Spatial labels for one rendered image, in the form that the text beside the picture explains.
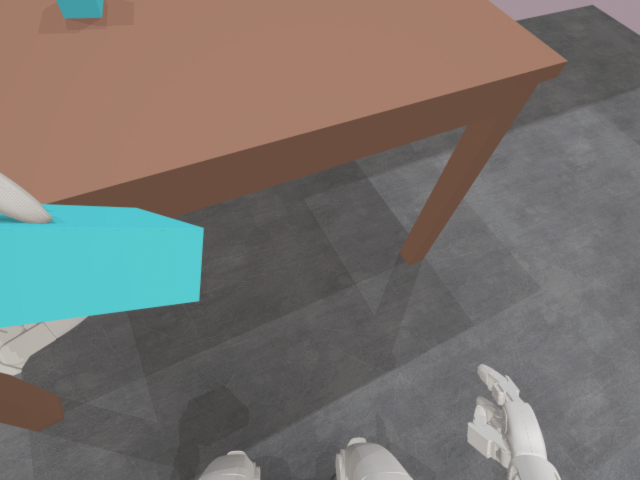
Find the left robot hand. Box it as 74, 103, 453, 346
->
0, 173, 88, 376

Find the robot right forearm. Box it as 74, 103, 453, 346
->
507, 455, 561, 480

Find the robot right thigh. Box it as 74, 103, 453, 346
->
336, 442, 413, 480

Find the robot right shin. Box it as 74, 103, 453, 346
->
347, 438, 367, 447

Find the right robot hand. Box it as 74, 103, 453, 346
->
467, 364, 548, 472

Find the sponge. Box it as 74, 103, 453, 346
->
0, 204, 204, 328

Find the table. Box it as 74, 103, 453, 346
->
0, 0, 568, 432

